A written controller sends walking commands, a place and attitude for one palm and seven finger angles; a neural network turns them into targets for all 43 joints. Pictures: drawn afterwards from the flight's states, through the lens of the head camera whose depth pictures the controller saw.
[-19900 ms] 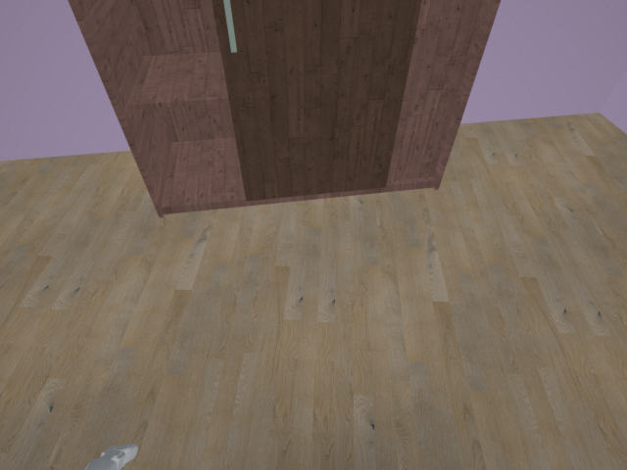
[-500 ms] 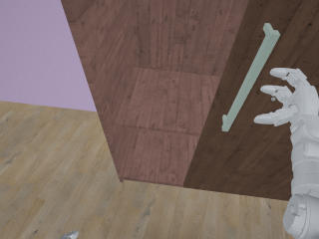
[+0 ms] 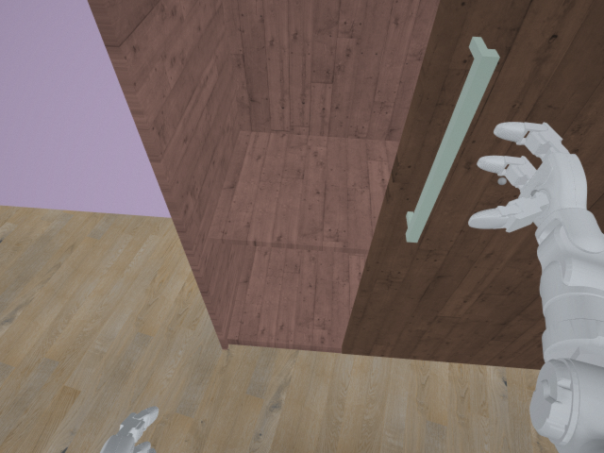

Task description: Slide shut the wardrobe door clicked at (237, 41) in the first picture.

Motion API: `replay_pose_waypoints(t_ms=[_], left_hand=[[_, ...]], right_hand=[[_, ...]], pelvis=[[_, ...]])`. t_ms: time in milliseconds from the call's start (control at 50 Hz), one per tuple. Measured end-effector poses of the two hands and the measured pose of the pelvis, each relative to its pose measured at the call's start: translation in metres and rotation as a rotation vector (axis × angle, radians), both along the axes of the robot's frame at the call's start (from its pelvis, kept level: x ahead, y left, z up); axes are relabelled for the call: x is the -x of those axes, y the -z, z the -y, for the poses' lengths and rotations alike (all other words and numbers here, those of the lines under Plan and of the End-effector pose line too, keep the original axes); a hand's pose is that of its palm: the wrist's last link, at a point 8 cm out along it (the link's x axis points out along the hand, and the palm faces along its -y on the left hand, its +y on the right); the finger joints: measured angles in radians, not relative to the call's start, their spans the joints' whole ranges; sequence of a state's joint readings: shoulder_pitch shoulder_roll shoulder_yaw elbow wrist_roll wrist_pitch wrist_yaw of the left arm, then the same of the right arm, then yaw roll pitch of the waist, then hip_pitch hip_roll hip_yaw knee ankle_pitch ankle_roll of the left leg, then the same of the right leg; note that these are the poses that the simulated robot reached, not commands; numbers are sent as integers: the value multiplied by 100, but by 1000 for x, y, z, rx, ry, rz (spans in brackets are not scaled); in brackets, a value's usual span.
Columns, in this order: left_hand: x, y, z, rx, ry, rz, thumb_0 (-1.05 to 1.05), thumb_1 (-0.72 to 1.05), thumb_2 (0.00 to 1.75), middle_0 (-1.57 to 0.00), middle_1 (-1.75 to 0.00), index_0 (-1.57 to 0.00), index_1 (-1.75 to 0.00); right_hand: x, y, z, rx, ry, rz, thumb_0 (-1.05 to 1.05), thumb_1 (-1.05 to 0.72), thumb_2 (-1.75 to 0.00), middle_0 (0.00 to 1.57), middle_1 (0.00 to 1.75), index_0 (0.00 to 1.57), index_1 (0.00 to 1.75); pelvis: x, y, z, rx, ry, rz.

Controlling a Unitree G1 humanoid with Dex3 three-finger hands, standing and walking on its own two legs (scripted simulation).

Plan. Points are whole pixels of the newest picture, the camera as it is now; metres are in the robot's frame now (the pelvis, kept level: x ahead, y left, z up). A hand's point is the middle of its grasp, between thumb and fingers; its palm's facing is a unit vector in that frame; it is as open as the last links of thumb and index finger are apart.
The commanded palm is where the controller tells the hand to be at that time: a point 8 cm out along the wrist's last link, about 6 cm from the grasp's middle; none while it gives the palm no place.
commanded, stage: move the hooked fingers beside the handle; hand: right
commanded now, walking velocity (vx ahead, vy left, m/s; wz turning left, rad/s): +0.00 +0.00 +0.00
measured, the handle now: (438, 159) +0.50 -0.13 +0.14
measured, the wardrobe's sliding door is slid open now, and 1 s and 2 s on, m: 0.38 0.38 0.38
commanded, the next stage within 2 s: feel for the door with the fingertips in 0.64 s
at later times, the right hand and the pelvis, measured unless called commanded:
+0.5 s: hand (499, 185) +0.44 -0.20 +0.15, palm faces -0.01 +1.00 +0.00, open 14.0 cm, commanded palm +0.41 -0.24 +0.15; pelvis +0.01 -0.01 +0.00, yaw +0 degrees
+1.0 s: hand (474, 186) +0.43 -0.16 +0.15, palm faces -0.04 +1.00 +0.00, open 14.0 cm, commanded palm +0.41 -0.21 +0.15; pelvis +0.00 +0.00 +0.00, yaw +0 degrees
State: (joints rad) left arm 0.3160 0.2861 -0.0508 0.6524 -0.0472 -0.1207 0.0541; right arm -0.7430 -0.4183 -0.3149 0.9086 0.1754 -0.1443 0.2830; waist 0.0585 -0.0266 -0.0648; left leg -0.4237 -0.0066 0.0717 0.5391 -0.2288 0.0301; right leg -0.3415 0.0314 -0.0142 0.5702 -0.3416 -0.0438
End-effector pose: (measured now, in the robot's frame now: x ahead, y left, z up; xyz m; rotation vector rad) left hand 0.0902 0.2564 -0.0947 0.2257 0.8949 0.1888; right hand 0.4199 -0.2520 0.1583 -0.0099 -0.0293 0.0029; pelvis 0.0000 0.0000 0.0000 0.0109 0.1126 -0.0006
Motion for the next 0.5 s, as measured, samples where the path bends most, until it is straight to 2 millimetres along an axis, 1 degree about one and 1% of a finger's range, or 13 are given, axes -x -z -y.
replay_pose_waypoints(t_ms=[60, 120, 200, 280, 340, 400, 500], left_hand=[[5, 2, 2, 6, -6, -15, 1, 90, 90, -20, -30, -20, -30], [13, 4, 3, 13, -21, -37, 1, 90, 90, -21, -30, -20, -30], [24, 6, 3, 15, -40, -74, 1, 90, 90, -21, -30, -20, -30], [31, 7, 2, 8, -50, -105, 1, 90, 90, -21, -30, -20, -30], [31, 6, 2, 3, -50, -109, 1, 90, 90, -21, -30, -20, -30], [27, 7, 3, 4, -41, -101, 1, 90, 90, -20, -30, -20, -30], [17, 6, 5, 11, -30, -67, 1, 90, 90, -20, -30, -20, -30]], right_hand=[[-5, 1, -1, -8, -2, -5, -1, 50, -30, 31, 120, 30, 120], [-7, 7, 3, -6, 5, -23, -1, 50, -30, 31, 120, 30, 120], [-4, 15, 10, 5, 14, -30, -1, 50, -30, 31, 120, 30, 120], [0, 13, 14, 7, 13, -3, -1, 50, -30, 30, 120, 30, 120], [2, 5, 13, 9, 1, 24, -1, 50, -30, 30, 120, 30, 120], [1, 1, 9, 2, -15, 20, -1, 50, -30, 30, 120, 30, 120], [-2, 9, 2, -9, -11, -32, -1, 50, -30, 30, 120, 30, 120]], pelvis=[[-1, 0, 1, 1, -6, -7], [-3, 1, 2, 1, -13, -14], [-5, 1, 2, 0, -20, -17], [-7, 0, 4, -4, -19, -13], [-8, -1, 5, -7, -12, -8], [-9, -1, 6, -8, -4, -5], [-7, 0, 8, -5, -5, -9]])
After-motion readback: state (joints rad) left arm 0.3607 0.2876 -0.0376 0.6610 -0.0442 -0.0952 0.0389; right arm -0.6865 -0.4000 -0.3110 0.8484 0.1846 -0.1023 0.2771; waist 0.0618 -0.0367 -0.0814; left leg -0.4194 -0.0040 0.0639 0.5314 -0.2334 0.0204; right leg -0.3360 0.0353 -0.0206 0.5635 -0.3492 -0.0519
